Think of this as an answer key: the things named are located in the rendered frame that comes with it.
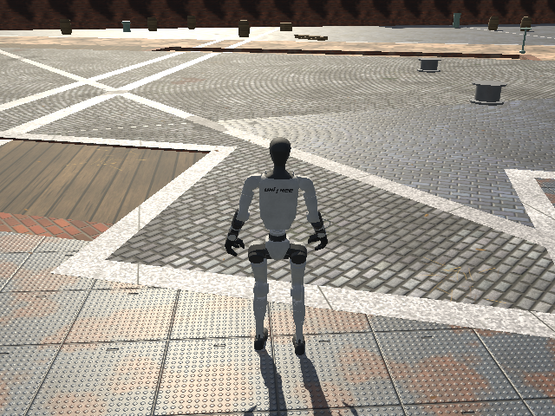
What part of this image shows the robot left hand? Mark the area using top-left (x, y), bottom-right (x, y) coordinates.
top-left (225, 237), bottom-right (245, 257)

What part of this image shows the robot right hand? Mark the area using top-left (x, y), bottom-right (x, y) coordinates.
top-left (308, 234), bottom-right (328, 250)

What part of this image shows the robot right foot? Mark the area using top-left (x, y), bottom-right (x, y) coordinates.
top-left (292, 333), bottom-right (305, 355)

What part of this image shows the right robot forearm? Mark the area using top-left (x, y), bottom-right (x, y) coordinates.
top-left (311, 210), bottom-right (326, 238)

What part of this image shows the robot left upper arm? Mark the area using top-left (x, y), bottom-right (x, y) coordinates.
top-left (236, 174), bottom-right (261, 222)

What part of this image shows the humanoid robot torso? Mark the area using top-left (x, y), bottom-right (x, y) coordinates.
top-left (258, 170), bottom-right (299, 260)

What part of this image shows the robot right upper arm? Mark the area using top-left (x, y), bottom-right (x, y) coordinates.
top-left (297, 175), bottom-right (320, 223)

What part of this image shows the left robot forearm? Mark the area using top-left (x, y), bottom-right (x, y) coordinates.
top-left (227, 209), bottom-right (245, 241)

